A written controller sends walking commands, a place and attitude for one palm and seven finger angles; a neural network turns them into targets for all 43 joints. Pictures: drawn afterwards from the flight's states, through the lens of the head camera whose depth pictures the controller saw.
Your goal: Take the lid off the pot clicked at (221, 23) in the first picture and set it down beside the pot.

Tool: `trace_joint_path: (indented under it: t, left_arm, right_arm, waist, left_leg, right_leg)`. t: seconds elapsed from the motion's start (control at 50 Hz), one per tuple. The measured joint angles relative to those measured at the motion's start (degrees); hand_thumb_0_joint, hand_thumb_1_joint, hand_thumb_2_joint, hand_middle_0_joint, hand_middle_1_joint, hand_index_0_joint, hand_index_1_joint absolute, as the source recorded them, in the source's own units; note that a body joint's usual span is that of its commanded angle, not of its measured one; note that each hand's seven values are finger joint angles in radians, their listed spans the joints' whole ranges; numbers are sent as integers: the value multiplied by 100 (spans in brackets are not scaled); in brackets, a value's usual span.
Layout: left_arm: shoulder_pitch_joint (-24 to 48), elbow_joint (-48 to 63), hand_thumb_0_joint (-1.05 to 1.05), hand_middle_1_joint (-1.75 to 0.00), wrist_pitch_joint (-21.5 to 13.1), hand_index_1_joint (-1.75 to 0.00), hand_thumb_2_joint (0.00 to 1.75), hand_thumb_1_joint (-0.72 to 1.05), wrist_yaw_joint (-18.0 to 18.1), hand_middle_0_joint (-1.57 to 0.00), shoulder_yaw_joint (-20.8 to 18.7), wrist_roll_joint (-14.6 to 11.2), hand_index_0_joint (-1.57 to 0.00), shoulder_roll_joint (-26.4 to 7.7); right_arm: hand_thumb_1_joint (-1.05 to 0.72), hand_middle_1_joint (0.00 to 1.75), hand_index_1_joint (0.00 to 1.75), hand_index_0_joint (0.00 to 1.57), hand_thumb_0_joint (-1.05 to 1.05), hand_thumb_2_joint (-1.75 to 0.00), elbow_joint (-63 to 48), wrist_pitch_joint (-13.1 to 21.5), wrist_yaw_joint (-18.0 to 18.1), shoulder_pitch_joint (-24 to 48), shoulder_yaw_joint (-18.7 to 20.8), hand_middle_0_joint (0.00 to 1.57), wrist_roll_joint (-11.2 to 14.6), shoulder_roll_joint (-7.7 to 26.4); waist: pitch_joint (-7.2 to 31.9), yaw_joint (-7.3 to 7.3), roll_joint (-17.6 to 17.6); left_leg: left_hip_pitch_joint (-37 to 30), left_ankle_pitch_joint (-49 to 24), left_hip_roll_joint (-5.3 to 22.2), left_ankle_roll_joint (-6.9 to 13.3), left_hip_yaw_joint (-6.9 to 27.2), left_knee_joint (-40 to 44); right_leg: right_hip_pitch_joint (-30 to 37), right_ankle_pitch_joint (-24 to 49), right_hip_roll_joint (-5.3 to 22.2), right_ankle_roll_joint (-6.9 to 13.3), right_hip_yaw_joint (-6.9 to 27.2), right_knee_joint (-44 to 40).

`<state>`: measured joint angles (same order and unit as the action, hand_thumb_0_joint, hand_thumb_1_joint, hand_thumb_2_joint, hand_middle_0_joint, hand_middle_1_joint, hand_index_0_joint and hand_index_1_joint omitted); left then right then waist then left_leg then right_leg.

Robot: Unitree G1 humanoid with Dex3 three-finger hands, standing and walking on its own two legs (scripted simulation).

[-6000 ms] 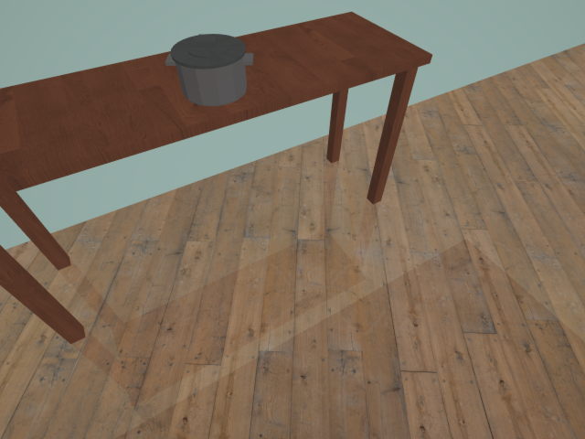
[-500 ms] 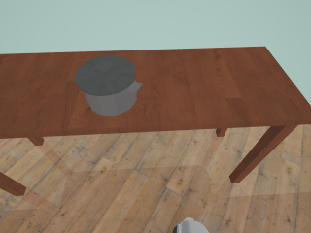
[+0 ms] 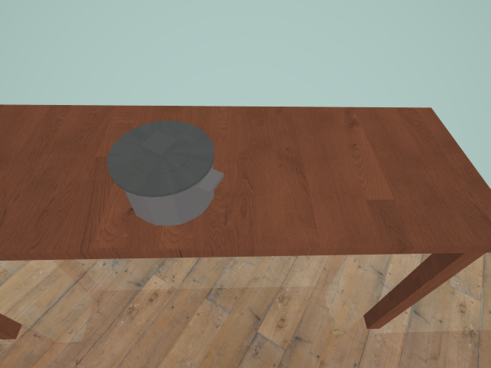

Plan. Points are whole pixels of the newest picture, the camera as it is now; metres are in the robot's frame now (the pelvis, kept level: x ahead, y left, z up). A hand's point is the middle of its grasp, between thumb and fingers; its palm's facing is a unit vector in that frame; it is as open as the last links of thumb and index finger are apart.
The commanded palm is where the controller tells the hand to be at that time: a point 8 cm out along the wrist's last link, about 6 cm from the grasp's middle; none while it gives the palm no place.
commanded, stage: come to a stop and stand still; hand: left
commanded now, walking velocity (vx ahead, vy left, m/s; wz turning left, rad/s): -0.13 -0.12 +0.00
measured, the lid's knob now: (159, 145) +0.46 +0.20 +0.10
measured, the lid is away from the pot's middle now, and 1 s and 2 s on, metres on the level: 0.00 0.00 0.00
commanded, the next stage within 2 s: look again from close up in 0.54 s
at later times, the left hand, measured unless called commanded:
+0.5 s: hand out of the picture +0.00 +0.16 -0.17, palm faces +0.01 -0.97 -0.23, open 7.4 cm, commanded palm none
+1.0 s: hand out of the picture -0.01 +0.15 -0.17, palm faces -0.01 -0.98 -0.19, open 7.4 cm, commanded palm none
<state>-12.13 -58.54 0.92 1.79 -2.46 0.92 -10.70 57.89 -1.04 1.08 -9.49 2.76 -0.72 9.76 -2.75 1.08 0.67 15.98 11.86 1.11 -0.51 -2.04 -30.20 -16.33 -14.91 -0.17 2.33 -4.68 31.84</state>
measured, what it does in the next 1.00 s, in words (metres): steps on the spot: right foot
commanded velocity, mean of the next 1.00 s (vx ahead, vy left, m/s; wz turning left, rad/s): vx -0.01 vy -0.01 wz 0.00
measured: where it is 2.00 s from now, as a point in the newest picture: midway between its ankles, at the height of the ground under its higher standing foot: outside the picture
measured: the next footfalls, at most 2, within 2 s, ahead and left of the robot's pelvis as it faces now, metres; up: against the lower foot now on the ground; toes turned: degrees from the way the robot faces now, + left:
right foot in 0.30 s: -0.02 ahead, -0.12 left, +0.00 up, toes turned -1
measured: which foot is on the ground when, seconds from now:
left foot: down 0.00-1.00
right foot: down 0.00-0.00, up 0.02-0.28, down 0.30-1.00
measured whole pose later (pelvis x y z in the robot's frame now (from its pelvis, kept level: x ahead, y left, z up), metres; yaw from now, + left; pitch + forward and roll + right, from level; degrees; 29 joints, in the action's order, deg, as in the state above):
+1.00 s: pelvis -0.02 -0.02 +0.01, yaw -1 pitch +0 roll +0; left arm -17.3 -59.7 -0.9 1.9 0.8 0.7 -9.8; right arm 62.0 0.6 1.0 -17.5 -0.5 -0.7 7.8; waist -1.7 -0.2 1.2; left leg 15.1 13.4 1.1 -0.1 -2.0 -28.5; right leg -9.5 -18.6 -0.9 1.5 -1.4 27.9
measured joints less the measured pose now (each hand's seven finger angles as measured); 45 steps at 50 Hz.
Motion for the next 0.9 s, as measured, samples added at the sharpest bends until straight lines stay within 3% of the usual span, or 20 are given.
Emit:
trace_joint_path:
  t: [0.08, 0.16, 0.24, 0.3, 0.34, 0.4, 0.46, 0.9]
  left_arm:
    - [-3, -42, 0, -30, 118, -30, 90, 91, 32, -20, -28, -21, -20, -139]
    - [-76, -79, 1, -30, 133, -30, 90, 91, 8, -20, -45, -26, -20, -169]
    - [-156, -160, 1, -30, 152, -30, 90, 91, -11, -20, 9, -25, -20, -132]
    - [-301, -100, 1, -30, 33, -30, 90, 91, 61, -20, 96, 26, -20, -76]
    - [-387, -54, 1, -30, -41, -30, 90, 91, 65, -20, 175, 41, -20, 39]
    - [-552, 63, 1, -30, -151, -30, 90, 91, 78, -20, 218, 50, -20, 147]
    - [-596, 141, 1, -30, -168, -30, 90, 90, 70, -20, 251, 34, -20, 172]
    - [-477, 5, 1, -30, -165, -30, 90, 91, 8, -20, 315, -20, -20, 25]
  right_arm:
    - [-92, 30, 30, 20, 1, -90, -25, 10, 45, 57, -116, 20, -41, -144]
    - [-91, 30, 30, 20, 0, -90, 4, -22, 67, 176, -152, 20, -40, -203]
    - [-91, 30, 30, 20, 0, -90, 33, -22, 42, 247, -117, 20, -30, -173]
    - [-91, 30, 30, 20, 0, -90, -50, -39, -20, 199, -85, 20, 28, -91]
    - [-91, 30, 30, 20, 1, -90, -196, -84, -87, 114, -33, 20, -4, 27]
    - [-91, 30, 30, 20, 1, -90, -284, -91, -129, -127, -8, 20, -18, 107]
    - [-91, 30, 30, 20, 1, -90, -265, -27, -105, -370, -25, 20, -8, 107]
    - [-91, 30, 30, 20, 1, -90, 306, 147, -38, -898, -326, 20, -2, -192]
  waist:
    - [-94, 67, 228]
    - [-126, 81, 203]
    - [-98, 28, 97]
    - [-34, 60, -15]
    - [-65, -23, -258]
    - [13, -116, -340]
    - [93, -168, -264]
    - [141, -161, 31]
  left_leg:
    - [-82, 105, -104, 156, -94, 155]
    - [-83, -76, -92, 158, -121, 387]
    - [0, -176, -77, 102, -135, 450]
    - [318, -50, 2, 5, -182, 38]
    - [487, 304, 93, -19, -15, -348]
    - [526, 715, 51, 40, 69, -801]
    - [206, 274, -3, 69, 15, -409]
    - [-12, 142, 21, 21, 3, 112]
  right_leg:
    - [-317, -1124, 2, -188, 333, 1154]
    - [-416, -1302, 1, -315, 516, 1892]
    - [-13, -1259, 133, -352, 470, 1161]
    - [334, -413, 142, -273, 513, 5]
    - [290, -461, -7, -161, 428, 128]
    - [329, -587, -63, -85, 344, 184]
    - [356, -683, -60, -85, 313, 328]
    - [598, -372, -97, -62, 330, -298]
